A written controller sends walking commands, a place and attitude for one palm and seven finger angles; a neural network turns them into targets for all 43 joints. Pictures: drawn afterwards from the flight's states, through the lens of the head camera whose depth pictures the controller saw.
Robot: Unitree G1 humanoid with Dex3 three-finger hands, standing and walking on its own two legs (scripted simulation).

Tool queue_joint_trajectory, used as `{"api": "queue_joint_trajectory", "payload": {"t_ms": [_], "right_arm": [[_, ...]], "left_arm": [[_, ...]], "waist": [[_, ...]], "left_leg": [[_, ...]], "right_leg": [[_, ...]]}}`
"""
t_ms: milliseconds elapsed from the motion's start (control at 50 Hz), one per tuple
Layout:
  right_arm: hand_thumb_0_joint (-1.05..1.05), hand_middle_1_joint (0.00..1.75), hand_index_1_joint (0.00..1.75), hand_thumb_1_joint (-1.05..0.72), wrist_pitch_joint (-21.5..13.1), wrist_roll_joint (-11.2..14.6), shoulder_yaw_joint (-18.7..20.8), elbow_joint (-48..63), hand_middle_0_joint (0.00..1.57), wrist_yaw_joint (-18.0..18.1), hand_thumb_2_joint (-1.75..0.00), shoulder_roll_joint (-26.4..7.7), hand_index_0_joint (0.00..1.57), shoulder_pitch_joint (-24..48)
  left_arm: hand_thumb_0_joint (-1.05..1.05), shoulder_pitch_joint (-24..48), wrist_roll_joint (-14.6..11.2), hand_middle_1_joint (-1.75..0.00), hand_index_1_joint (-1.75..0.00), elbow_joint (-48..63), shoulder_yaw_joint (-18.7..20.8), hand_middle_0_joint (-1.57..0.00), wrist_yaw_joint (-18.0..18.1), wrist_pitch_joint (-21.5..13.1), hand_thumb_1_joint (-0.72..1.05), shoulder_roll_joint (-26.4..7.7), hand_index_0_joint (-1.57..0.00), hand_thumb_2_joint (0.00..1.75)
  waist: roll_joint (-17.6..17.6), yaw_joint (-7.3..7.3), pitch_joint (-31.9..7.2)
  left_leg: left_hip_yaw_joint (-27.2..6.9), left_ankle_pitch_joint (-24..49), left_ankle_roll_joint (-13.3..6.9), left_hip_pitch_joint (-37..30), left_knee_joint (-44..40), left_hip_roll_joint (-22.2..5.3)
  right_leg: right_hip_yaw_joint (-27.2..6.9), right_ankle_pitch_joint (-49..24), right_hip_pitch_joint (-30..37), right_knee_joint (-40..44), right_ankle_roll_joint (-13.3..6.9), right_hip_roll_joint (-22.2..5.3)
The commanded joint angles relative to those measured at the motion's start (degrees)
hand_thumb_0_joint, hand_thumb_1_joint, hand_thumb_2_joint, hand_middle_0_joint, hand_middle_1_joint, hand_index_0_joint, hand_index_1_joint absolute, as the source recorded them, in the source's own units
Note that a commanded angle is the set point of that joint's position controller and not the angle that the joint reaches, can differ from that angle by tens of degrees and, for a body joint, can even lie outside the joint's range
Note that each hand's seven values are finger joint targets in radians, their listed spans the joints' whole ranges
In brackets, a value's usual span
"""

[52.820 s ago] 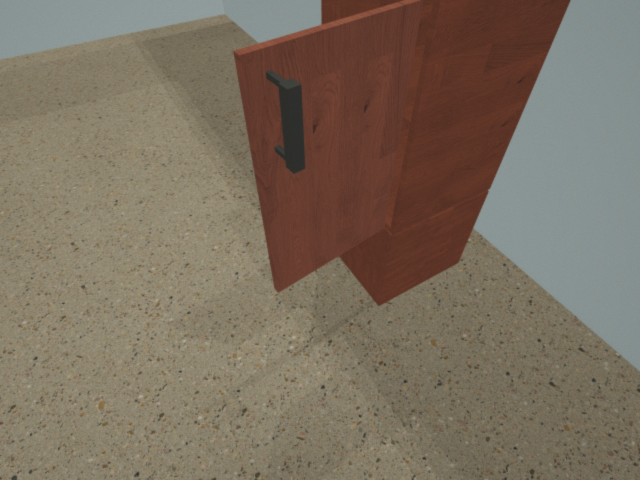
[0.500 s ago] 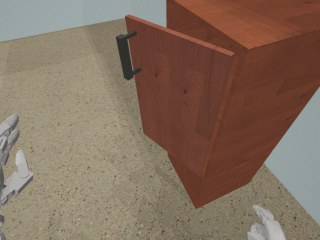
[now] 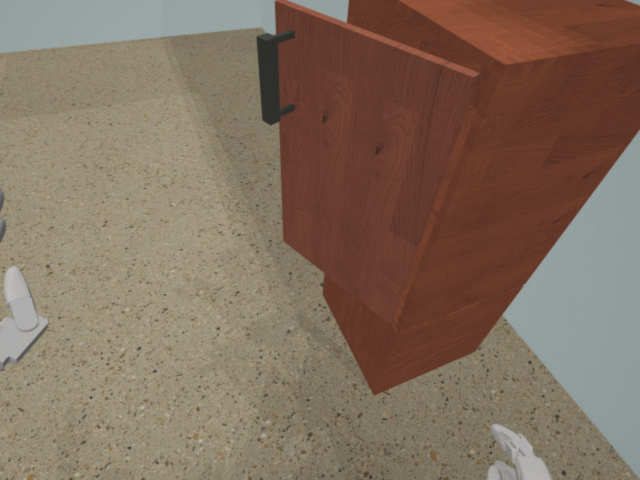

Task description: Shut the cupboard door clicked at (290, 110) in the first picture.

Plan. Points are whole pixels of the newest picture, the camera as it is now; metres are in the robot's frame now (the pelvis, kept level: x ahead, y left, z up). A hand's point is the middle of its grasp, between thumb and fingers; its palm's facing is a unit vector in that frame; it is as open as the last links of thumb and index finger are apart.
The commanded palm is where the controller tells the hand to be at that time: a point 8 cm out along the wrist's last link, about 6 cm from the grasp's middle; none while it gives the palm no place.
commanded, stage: step back with the hand held close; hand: left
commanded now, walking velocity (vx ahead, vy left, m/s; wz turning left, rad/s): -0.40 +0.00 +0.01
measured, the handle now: (279, 78) +0.72 +0.12 +0.16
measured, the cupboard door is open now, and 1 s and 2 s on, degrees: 23 23 23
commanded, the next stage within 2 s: stop stepping back and stand still in 0.64 s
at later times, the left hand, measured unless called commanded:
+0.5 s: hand (38, 431) +0.12 +0.21 +0.19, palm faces +0.27 -0.80 -0.53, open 7.4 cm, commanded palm +0.06 +0.27 +0.20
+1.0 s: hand out of the picture -0.01 +0.26 +0.23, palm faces +0.51 -0.74 -0.43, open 7.4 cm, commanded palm -0.05 +0.30 +0.20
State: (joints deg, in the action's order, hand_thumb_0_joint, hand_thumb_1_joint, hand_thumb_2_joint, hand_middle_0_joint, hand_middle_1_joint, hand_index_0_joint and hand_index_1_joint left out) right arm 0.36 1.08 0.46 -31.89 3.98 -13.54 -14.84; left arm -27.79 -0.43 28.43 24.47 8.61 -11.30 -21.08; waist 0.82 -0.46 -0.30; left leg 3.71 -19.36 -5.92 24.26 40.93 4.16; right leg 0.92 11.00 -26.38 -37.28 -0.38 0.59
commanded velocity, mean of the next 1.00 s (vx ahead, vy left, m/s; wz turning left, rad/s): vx -0.24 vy -0.02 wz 0.02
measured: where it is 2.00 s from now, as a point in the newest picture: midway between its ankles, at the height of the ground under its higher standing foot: outside the picture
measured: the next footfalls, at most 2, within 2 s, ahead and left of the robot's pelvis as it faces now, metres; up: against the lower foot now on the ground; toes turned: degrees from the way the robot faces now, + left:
right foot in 0.20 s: -0.03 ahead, -0.14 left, +0.00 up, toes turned +1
left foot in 0.74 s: -0.17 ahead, +0.14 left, +0.00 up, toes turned +3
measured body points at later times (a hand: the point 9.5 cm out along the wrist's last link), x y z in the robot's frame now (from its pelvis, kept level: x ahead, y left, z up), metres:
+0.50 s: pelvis -0.09 -0.03 +0.01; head -0.06 +0.00 +0.46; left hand +0.10 +0.25 +0.22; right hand +0.10 -0.26 -0.05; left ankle +0.05 +0.05 -0.71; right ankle -0.07 -0.14 -0.71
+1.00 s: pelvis -0.19 -0.01 +0.01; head -0.21 +0.01 +0.46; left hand -0.04 +0.30 +0.25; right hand -0.04 -0.22 -0.07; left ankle -0.18 +0.14 -0.71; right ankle -0.12 -0.12 -0.71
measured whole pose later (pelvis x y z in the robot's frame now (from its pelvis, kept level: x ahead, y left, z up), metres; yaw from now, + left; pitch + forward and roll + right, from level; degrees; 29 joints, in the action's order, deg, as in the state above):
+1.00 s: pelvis -0.19 -0.01 +0.01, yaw +1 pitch +0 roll -1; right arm -5.6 0.6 -1.9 -35.6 3.7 -8.0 -16.3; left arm -32.1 -2.8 34.4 28.0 10.1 -12.7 -26.3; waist 2.0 -0.1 -3.2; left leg -1.2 -18.8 2.3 17.8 36.3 -3.9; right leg 1.2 10.9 -20.8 -32.2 -0.5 0.6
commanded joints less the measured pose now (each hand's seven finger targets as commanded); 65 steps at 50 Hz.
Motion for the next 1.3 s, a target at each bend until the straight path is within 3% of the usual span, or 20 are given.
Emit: {"api": "queue_joint_trajectory", "payload": {"t_ms": [0, 80, 180, 300, 360, 400, 440, 480, 500, 580, 620, 680, 760, 820, 920, 980, 1100, 1140, 1220, 1280], "right_arm": [[0.0, 0.3, 0.3, -0.9, -4.31, -0.3, 2.99, 9.63, 0.2, 0.6, -0.9, -8.11, 0.2, 6.51], [0.0, 0.3, 0.3, -0.9, -5.52, -0.91, 3.51, 8.47, 0.2, 0.57, -0.9, -7.96, 0.2, 6.37], [0.0, 0.3, 0.3, -0.9, -6.85, -1.31, 3.46, 5.78, 0.2, 0.03, -0.9, -7.11, 0.2, 5.88], [0.0, 0.3, 0.3, -0.9, -7.57, -1.04, 3.16, 4.84, 0.2, -0.78, -0.9, -6.45, 0.2, 8.23], [0.0, 0.3, 0.3, -0.9, -6.96, -0.82, 3.29, 7.07, 0.2, -1.03, -0.9, -6.51, 0.2, 9.24], [0.0, 0.3, 0.3, -0.9, -5.9, -0.58, 2.78, 8.83, 0.2, -0.84, -0.9, -5.95, 0.2, 10.79], [0.0, 0.3, 0.3, -0.9, -4.7, -0.61, 2.9, 9.54, 0.2, -0.28, -0.9, -5.24, 0.2, 10.55], [0.0, 0.3, 0.3, -0.9, -3.96, -0.67, 3.48, 6.71, 0.2, -0.03, -0.9, -3.55, 0.2, 7.97], [0.0, 0.3, 0.3, -0.9, -3.35, -1.48, 3.8, 5.38, 0.2, -0.08, -0.9, -3.98, 0.2, 9.65], [0.0, 0.3, 0.3, -0.9, -2.46, -1.85, 2.01, 4.23, 0.2, 1.14, -0.9, -2.47, 0.2, 8.72], [0.0, 0.3, 0.3, -0.9, -2.91, -1.53, 1.86, 3.35, 0.2, 2.07, -0.9, -3.59, 0.2, 8.82], [0.0, 0.3, 0.3, -0.9, -3.81, -1.13, 2.5, 2.95, 0.2, 2.66, -0.9, -4.85, 0.2, 7.29], [0.0, 0.3, 0.3, -0.9, -5.51, 0.02, 4.91, 6.69, 0.2, 2.11, -0.9, -6.43, 0.2, 3.67], [0.0, 0.3, 0.3, -0.9, -7.12, -0.57, 3.11, 8.33, 0.2, 1.11, -0.9, -5.21, 0.2, 7.03], [0.0, 0.3, 0.3, -0.9, -9.17, -0.41, 1.99, 4.27, 0.2, 0.42, -0.9, -4.97, 0.2, 4.47], [0.0, 0.3, 0.3, -0.9, -7.68, -0.68, 1.38, 3.04, 0.2, 0.56, -0.9, -4.57, 0.2, 4.68], [0.0, 0.3, 0.3, -0.9, -6.34, -0.3, 1.17, 3.31, 0.2, 0.88, -0.9, -5.25, 0.2, 5.28], [0.0, 0.3, 0.3, -0.9, -6.79, -0.35, 1.35, 4.35, 0.2, 1.03, -0.9, -5.27, 0.2, 5.77], [0.0, 0.3, 0.3, -0.9, -8.78, -0.57, 1.8, 6.31, 0.2, 1.24, -0.9, -4.88, 0.2, 7.45], [0.0, 0.3, 0.3, -0.9, -9.99, -1.17, 1.71, 5.25, 0.2, 0.04, -0.9, -4.2, 0.2, 6.83]], "left_arm": [[0.0, 1.98, 0.07, -0.3, -0.3, 15.99, 10.27, -0.2, 1.92, -5.88, 0.9, -14.1, -0.2, 0.9], [0.0, 2.58, 0.34, -0.3, -0.3, 12.32, 10.78, -0.2, 1.07, -6.74, 0.9, -12.84, -0.2, 0.9], [0.0, 2.92, -1.38, -0.3, -0.3, 7.28, 6.09, -0.2, -0.37, -7.45, 0.9, -9.62, -0.2, 0.9], [0.0, 1.62, -2.89, -0.3, -0.3, 16.57, 5.53, -0.2, -0.95, -8.09, 0.9, -12.14, -0.2, 0.9], [0.0, -7.65, -3.81, -0.3, -0.3, 19.71, 11.72, -0.2, -0.65, -6.92, 0.9, -17.11, -0.2, 0.9], [0.0, -9.23, -4.24, -0.3, -0.3, 21.26, 13.6, -0.2, -0.75, -6.32, 0.9, -17.79, -0.2, 0.9], [0.0, -9.67, -3.89, -0.3, -0.3, 19.52, 15.45, -0.2, -0.43, -6.16, 0.9, -18.88, -0.2, 0.9], [0.0, -7.9, -3.62, -0.3, -0.3, 16.27, 13.25, -0.2, 0.49, -5.65, 0.9, -18.29, -0.2, 0.9], [0.0, -5.74, -3.05, -0.3, -0.3, 12.86, 11.71, -0.2, 1.33, -4.57, 0.9, -16.97, -0.2, 0.9], [0.0, 2.17, -0.91, -0.3, -0.3, 3.89, 5.83, -0.2, 1.73, -2.13, 0.9, -12.88, -0.2, 0.9], [0.0, 5.2, -0.44, -0.3, -0.3, 2.42, 3.33, -0.2, 2.45, -1.77, 0.9, -11.82, -0.2, 0.9], [0.0, 5.78, -0.37, -0.3, -0.3, 9.7, 2.59, -0.2, 2.61, -2.69, 0.9, -12.88, -0.2, 0.9], [0.0, -1.49, -1.27, -0.3, -0.3, 20.71, 10.56, -0.2, 2.36, -4.88, 0.9, -18.64, -0.2, 0.9], [0.0, -4.11, -2.33, -0.3, -0.3, 25.91, 13.16, -0.2, 2.06, -4.69, 0.9, -17.76, -0.2, 0.9], [0.0, -2.03, -2.68, -0.3, -0.3, 12.25, 9.55, -0.2, 2.79, -3.29, 0.9, -12.43, -0.2, 0.9], [0.0, 1.34, -2.04, -0.3, -0.3, 2.03, 5.62, -0.2, 2.56, -1.46, 0.9, -10.11, -0.2, 0.9], [0.0, 8.8, -1.03, -0.3, -0.3, 1.71, 2.04, -0.2, 1.88, -1.16, 0.9, -10.41, -0.2, 0.9], [0.0, 9.07, -0.9, -0.3, -0.3, 8.09, 3.52, -0.2, 1.88, -1.73, 0.9, -12.08, -0.2, 0.9], [0.0, 5.46, -0.09, -0.3, -0.3, 19.85, 7.28, -0.2, 2.26, -2.91, 0.9, -14.3, -0.2, 0.9], [0.0, 0.01, 0.37, -0.3, -0.3, 19.34, 8.02, -0.2, 2.3, -3.83, 0.9, -13.65, -0.2, 0.9]], "waist": [[-8.62, 0.05, -6.07], [-12.14, 0.49, -3.39], [-1.58, 0.24, -0.11], [-10.64, 1.25, -19.5], [-10.91, 2.05, -23.46], [-10.86, 1.65, -18.41], [-5.29, 0.48, -10.96], [7.75, 0.07, -6.74], [7.93, 0.57, -3.21], [5.02, -0.74, 2.61], [4.49, 0.01, 2.84], [2.22, 0.0, -5.02], [-5.1, 0.41, -21.1], [-16.98, 1.03, -14.3], [-4.08, -0.49, -4.48], [3.44, -0.95, 2.07], [5.54, -1.11, 2.49], [1.29, -0.87, -0.89], [-18.35, 0.31, -3.85], [-18.59, 0.74, -3.01]], "left_leg": [[-18.56, -19.03, -1.73, 19.26, -21.54, -13.58], [-22.32, -21.21, -3.59, 28.5, -28.98, -21.08], [-20.26, 5.58, -0.85, 8.5, -22.04, -18.88], [-13.98, 37.73, 1.37, -16.77, -16.42, -17.09], [-14.09, 25.22, 0.61, -11.69, -17.87, -17.34], [-12.9, 4.8, 0.88, 1.98, -20.66, -16.56], [-9.67, -14.62, 3.34, 11.44, -16.04, -11.25], [-6.41, -7.83, 8.52, -2.13, 11.42, -3.9], [-8.86, -8.57, 8.32, -1.69, 25.03, -4.16], [-8.28, -6.75, 7.08, 2.19, 19.26, -7.04], [-7.05, -7.13, 6.5, 0.66, 7.23, -6.29], [-2.47, 1.02, 6.32, -3.12, -13.66, -4.53], [-8.1, 28.15, 2.75, -13.81, -15.3, -14.84], [-9.62, 10.01, 1.71, 2.44, -20.89, -16.47], [-5.0, -6.83, 5.33, 5.11, -14.74, -8.97], [-3.45, -8.67, 6.03, -1.72, -6.19, -5.45], [-5.98, -7.48, 4.51, -2.29, -11.63, -5.26], [-8.96, -12.15, 3.67, -1.59, -17.76, -6.39], [-18.6, -27.65, 0.51, 11.76, -34.13, -15.08], [-14.9, -22.41, 0.76, 9.77, -28.51, -14.07]], "right_leg": [[-8.79, 0.54, 21.51, -5.08, -0.48, -2.69], [-4.18, 2.94, 28.39, -16.04, 1.77, 1.97], [-4.43, 4.5, 14.37, -1.16, 0.77, 1.33], [-3.76, -2.06, 12.87, 4.67, 1.64, 0.28], [-3.32, 3.04, 17.45, 2.74, 1.85, 1.28], [-3.31, 2.75, 22.98, 3.15, 0.53, 0.75], [-11.03, 9.57, 18.76, 9.56, -2.85, -4.36], [-27.98, 26.53, -6.6, 26.98, -10.36, -21.04], [-28.93, 22.53, -12.49, 29.65, -12.73, -24.95], [-13.59, -1.49, -6.28, 21.71, -7.61, -15.4], [-11.66, -9.83, -1.12, 17.94, -6.28, -12.91], [-8.35, -20.08, 11.39, 11.01, -3.26, -10.8], [-1.61, -11.06, 16.58, 2.09, 2.98, -1.06], [1.89, 3.82, 19.21, -5.12, 3.21, 0.13], [-6.39, 1.72, 17.99, 10.79, -0.01, -2.6], [-15.14, 25.2, 2.11, 23.89, -2.58, -7.9], [-7.2, 25.19, 1.85, 20.72, -0.4, -5.43], [-4.83, 22.24, 6.94, 16.2, 0.86, -2.87], [0.6, 8.31, 21.85, -8.72, 3.47, 3.14], [2.16, 7.31, 23.12, -0.17, 2.0, 3.39]]}}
